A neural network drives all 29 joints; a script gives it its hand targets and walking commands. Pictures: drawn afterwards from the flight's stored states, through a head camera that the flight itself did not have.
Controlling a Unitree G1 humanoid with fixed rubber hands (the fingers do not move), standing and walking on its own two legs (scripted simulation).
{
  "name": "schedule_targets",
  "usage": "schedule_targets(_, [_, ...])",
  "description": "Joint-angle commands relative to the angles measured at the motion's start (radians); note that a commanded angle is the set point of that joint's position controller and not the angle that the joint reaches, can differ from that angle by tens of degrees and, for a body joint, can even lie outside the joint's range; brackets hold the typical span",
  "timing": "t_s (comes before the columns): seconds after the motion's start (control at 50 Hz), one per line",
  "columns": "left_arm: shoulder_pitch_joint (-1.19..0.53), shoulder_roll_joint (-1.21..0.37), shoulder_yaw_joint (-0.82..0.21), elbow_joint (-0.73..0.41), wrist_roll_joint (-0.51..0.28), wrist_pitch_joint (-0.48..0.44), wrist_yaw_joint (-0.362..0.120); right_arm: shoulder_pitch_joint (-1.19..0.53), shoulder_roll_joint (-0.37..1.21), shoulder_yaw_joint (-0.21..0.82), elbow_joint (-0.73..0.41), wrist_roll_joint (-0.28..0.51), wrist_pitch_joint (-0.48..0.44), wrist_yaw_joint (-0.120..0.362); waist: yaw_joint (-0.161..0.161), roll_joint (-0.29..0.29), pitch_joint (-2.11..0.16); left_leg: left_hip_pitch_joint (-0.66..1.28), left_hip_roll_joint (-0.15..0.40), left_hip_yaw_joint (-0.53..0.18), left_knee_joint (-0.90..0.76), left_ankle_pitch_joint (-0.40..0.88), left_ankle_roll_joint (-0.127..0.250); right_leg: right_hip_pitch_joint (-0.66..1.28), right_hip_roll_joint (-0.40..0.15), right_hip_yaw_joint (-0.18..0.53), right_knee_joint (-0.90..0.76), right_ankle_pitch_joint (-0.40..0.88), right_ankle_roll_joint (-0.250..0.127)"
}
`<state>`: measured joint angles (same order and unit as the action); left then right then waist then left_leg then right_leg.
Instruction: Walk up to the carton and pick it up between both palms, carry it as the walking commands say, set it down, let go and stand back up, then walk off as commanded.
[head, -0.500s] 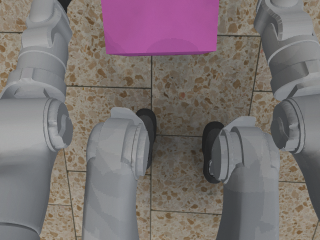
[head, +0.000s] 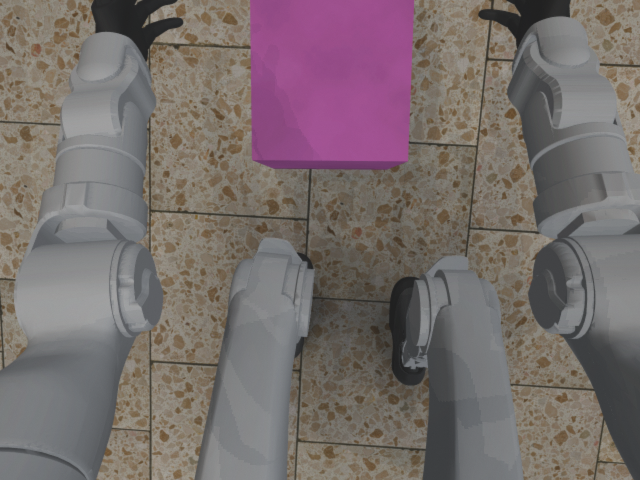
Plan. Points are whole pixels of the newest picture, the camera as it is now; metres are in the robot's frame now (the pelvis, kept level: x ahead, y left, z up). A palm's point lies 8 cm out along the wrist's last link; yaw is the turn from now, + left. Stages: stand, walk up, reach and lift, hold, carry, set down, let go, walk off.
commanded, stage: set down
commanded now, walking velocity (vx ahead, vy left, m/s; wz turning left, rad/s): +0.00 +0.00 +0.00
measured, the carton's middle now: (331, 67) +0.57 +0.08 -0.34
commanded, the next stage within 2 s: let go in 0.86 s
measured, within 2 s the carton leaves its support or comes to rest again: neither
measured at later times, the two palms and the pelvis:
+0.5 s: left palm out of the picture +0.51 +0.29 +0.05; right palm out of the picture +0.56 -0.12 +0.04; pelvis +0.03 +0.00 +0.14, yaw +0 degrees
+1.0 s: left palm out of the picture +0.49 +0.28 +0.12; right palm out of the picture +0.54 -0.12 +0.12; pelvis +0.05 +0.00 +0.23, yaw +1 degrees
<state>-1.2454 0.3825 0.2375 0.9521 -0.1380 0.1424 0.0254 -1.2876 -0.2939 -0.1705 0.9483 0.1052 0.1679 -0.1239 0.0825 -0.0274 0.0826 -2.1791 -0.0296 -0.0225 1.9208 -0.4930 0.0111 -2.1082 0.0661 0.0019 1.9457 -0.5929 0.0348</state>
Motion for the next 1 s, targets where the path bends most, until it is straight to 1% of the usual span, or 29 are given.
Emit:
schedule_targets(0.0, [-0.229, 0.134, 0.034, -0.139, 0.015, -0.002, -0.008, -0.245, -0.103, -0.02, -0.146, -0.012, -0.003, 0.005, 0.031, 0.03, -1.13, 0.81, -0.01, 0.041, -0.215, 0.318, -0.032, 0.383, 0.03, -0.073, -0.23, 0.139, -0.012])
schedule_targets(0.12, [-0.163, 0.134, 0.07, -0.198, 0.036, 0.023, -0.027, -0.193, -0.085, -0.035, -0.217, -0.031, 0.025, 0.014, 0.034, 0.003, -1.207, 0.883, -0.021, 0.05, -0.322, 0.374, -0.034, 0.504, 0.039, -0.07, -0.344, 0.191, -0.001])
schedule_targets(0.22, [-0.114, 0.13, 0.088, -0.234, 0.046, 0.029, -0.045, -0.142, -0.066, -0.051, -0.253, -0.048, 0.034, 0.023, 0.03, -0.004, -1.222, 0.938, -0.025, 0.052, -0.41, 0.429, -0.037, 0.591, 0.042, -0.06, -0.438, 0.249, 0.007])
schedule_targets(0.38, [-0.043, 0.101, 0.095, -0.236, 0.06, 0.017, -0.068, -0.062, -0.03, -0.068, -0.263, -0.071, 0.024, 0.039, 0.026, 0.006, -1.201, 1.069, -0.023, 0.043, -0.565, 0.547, -0.042, 0.689, 0.043, -0.044, -0.606, 0.344, 0.013])
schedule_targets(0.5, [-0.012, 0.078, 0.108, -0.225, 0.088, 0.0, -0.079, -0.026, -0.011, -0.087, -0.25, -0.1, 0.006, 0.052, 0.029, 0.012, -1.177, 1.181, -0.018, 0.032, -0.694, 0.598, -0.045, 0.752, 0.039, -0.036, -0.739, 0.385, 0.016])
schedule_targets(0.66, [0.014, 0.05, 0.132, -0.224, 0.12, -0.02, -0.092, 0.002, 0.004, -0.115, -0.24, -0.14, -0.013, 0.068, 0.032, 0.012, -1.143, 1.319, -0.012, 0.024, -0.875, 0.604, -0.046, 0.872, 0.03, -0.027, -0.915, 0.418, 0.017])
schedule_targets(0.7, [0.013, 0.039, 0.139, -0.211, 0.132, -0.025, -0.096, 0.001, 0.009, -0.124, -0.226, -0.149, -0.018, 0.074, 0.032, 0.011, -1.099, 1.328, -0.009, 0.022, -0.916, 0.585, -0.046, 0.886, 0.026, -0.026, -0.954, 0.412, 0.018])
schedule_targets(0.78, [0.03, -0.01, 0.157, -0.159, 0.171, -0.04, -0.102, 0.021, 0.036, -0.147, -0.173, -0.182, -0.031, 0.084, 0.018, 0.006, -0.994, 1.303, -0.006, 0.014, -0.957, 0.539, -0.056, 0.876, 0.017, -0.026, -0.999, 0.389, 0.016])
schedule_targets(0.84, [0.067, -0.023, 0.18, -0.146, 0.206, -0.047, -0.104, 0.063, 0.046, -0.164, -0.16, -0.21, -0.037, 0.088, 0.022, 0.003, -0.986, 1.311, -0.007, 0.015, -0.973, 0.543, -0.062, 0.906, 0.016, -0.024, -1.017, 0.402, 0.016])
schedule_targets(0.88, [0.09, -0.02, 0.191, -0.167, 0.223, -0.051, -0.105, 0.089, 0.051, -0.17, -0.181, -0.223, -0.04, 0.086, 0.029, -0.002, -1.016, 1.328, -0.01, 0.02, -0.979, 0.565, -0.061, 0.956, 0.017, -0.02, -1.026, 0.429, 0.015])
schedule_targets(0.94, [0.152, -0.004, 0.182, -0.223, 0.234, -0.05, -0.113, 0.153, 0.067, -0.165, -0.245, -0.24, -0.036, 0.071, 0.031, 0.0, -1.115, 1.392, -0.013, 0.029, -0.987, 0.637, -0.052, 1.077, 0.019, -0.014, -1.037, 0.518, 0.02])
schedule_targets(0.98, [0.25, 0.012, 0.158, -0.288, 0.239, -0.051, -0.122, 0.257, 0.085, -0.149, -0.314, -0.254, -0.036, 0.055, 0.03, 0.009, -1.199, 1.472, -0.015, 0.029, -0.989, 0.716, -0.044, 1.172, 0.022, -0.007, -1.04, 0.596, 0.025])
